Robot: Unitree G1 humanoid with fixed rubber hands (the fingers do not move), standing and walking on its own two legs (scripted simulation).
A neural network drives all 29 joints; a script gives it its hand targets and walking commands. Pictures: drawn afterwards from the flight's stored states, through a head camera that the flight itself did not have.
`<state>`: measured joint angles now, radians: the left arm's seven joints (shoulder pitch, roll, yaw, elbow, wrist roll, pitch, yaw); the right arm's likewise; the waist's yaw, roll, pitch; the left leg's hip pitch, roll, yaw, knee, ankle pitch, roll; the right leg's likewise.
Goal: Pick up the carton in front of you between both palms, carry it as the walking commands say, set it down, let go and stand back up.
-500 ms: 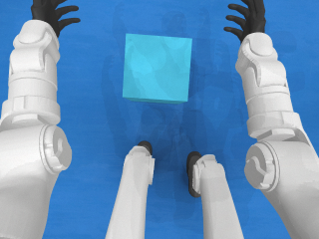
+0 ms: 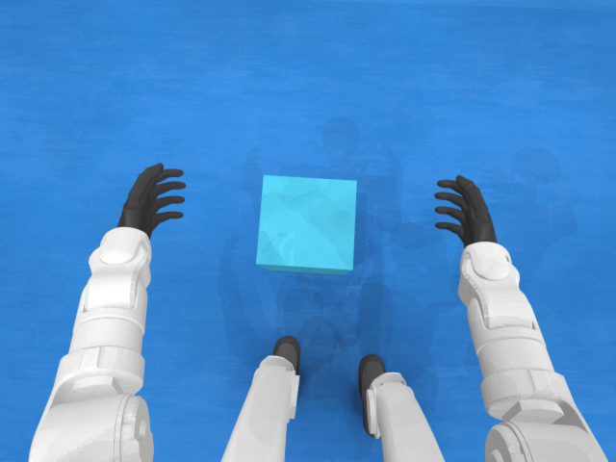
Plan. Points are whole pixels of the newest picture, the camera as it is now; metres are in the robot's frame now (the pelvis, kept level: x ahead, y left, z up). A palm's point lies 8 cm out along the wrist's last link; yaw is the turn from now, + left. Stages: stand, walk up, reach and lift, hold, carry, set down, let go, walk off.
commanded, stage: let go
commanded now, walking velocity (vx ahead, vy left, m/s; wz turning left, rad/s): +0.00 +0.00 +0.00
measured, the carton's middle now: (307, 230) +0.47 +0.06 -0.58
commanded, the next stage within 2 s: stand in 0.98 s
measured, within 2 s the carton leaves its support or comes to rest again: neither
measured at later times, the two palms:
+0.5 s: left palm (123, 382) +0.22 +0.21 -0.01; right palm out of the picture +0.24 -0.25 -0.01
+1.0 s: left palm (116, 393) +0.21 +0.21 +0.00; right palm out of the picture +0.22 -0.25 +0.00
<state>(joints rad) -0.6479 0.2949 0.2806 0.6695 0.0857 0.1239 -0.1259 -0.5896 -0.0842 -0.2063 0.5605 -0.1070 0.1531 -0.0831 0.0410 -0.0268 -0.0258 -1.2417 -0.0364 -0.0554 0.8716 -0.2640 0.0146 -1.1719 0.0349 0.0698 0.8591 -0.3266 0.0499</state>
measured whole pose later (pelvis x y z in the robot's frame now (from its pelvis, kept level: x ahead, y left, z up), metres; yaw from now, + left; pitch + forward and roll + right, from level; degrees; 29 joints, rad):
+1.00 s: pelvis +0.06 -0.03 +0.07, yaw +1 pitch -4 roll +0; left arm 0.22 0.22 0.04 0.42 0.02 0.14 -0.05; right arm 0.21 -0.21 -0.04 0.46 -0.02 0.11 0.05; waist 0.01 -0.01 0.09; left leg -0.12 -0.02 -0.06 0.44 -0.25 -0.01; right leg -0.06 0.02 0.07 0.44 -0.31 0.00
